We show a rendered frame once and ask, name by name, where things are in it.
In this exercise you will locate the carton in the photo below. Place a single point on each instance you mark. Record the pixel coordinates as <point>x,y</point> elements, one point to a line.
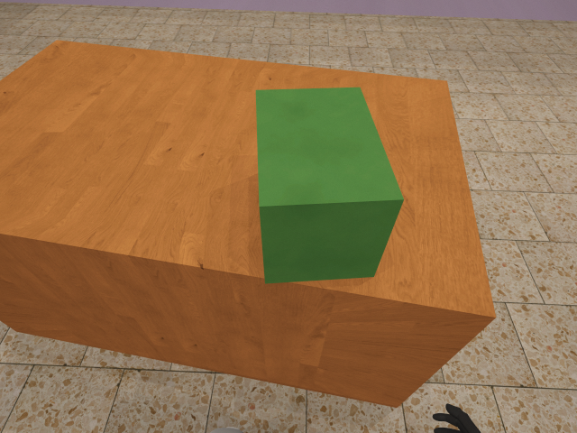
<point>328,197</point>

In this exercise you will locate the right robot hand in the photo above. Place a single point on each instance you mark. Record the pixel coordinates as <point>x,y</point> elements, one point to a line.
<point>457,418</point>

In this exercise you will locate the pedestal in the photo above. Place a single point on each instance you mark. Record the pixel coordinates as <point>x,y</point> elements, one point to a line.
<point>130,222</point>

